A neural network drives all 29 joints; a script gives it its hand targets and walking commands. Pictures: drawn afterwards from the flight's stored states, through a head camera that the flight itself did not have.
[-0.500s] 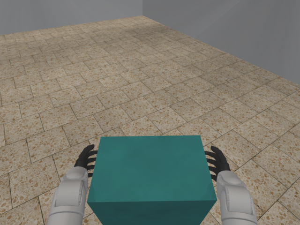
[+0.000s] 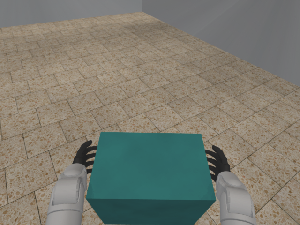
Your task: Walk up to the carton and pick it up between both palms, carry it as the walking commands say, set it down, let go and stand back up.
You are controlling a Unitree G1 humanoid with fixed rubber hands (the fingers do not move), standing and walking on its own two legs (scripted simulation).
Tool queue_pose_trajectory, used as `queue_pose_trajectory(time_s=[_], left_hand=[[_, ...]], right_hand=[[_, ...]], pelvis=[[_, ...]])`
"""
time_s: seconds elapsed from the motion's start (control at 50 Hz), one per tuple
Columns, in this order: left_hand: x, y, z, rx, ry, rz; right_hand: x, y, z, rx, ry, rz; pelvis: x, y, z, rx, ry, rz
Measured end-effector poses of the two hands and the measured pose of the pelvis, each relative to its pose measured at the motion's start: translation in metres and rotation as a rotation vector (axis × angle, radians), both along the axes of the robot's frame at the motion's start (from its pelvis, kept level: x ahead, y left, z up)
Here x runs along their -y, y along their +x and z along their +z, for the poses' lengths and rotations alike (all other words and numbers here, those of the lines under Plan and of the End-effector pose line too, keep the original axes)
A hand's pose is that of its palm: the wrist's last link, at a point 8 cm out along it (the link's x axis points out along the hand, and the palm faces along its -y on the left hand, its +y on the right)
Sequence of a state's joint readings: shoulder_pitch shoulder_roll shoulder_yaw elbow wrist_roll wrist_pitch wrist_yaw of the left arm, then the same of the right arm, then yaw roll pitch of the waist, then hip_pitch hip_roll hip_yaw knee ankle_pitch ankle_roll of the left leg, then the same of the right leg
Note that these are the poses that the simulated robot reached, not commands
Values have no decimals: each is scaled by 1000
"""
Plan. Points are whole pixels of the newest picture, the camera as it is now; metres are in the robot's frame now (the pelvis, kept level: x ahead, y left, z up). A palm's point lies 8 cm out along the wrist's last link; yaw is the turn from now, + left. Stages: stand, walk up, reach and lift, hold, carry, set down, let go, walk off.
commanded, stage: hold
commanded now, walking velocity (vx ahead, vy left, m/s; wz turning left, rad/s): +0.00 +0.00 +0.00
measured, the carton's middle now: (149, 181) +0.29 +0.00 -0.05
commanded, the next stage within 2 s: set down in 0.34 s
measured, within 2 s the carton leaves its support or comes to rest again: neither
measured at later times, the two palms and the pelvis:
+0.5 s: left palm (79, 172) +0.27 +0.19 +0.03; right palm (221, 176) +0.27 -0.18 +0.04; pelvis -0.01 +0.01 +0.00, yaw -1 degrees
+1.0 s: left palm (91, 176) +0.30 +0.18 -0.05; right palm (213, 178) +0.30 -0.19 -0.03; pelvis -0.02 +0.00 -0.01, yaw -1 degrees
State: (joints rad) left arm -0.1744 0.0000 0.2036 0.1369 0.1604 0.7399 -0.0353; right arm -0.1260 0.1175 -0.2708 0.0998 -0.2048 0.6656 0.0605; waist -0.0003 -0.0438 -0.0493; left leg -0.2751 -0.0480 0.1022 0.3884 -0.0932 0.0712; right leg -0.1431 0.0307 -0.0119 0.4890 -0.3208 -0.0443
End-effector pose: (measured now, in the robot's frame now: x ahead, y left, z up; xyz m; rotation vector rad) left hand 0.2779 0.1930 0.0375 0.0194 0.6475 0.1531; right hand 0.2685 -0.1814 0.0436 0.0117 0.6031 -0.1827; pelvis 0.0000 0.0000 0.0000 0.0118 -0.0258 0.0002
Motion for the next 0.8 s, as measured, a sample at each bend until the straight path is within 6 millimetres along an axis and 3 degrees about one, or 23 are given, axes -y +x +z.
queue_pose_trajectory(time_s=[0.2,0.42,0.66,0.8], left_hand=[[7,0,-3,7,-18,-8],[-4,-6,-1,2,-2,5],[17,7,-30,-64,2,-48],[22,20,-50,-45,-23,-41]], right_hand=[[6,-1,8,7,-31,-6],[-4,-3,3,3,-10,6],[16,-11,-32,-67,-14,-40],[21,7,-40,-49,-39,-33]], pelvis=[[3,-6,3,20,-7,2],[-5,-10,3,27,-16,2],[-16,-13,-1,58,-16,-39],[-14,-17,-6,15,-9,-54]])
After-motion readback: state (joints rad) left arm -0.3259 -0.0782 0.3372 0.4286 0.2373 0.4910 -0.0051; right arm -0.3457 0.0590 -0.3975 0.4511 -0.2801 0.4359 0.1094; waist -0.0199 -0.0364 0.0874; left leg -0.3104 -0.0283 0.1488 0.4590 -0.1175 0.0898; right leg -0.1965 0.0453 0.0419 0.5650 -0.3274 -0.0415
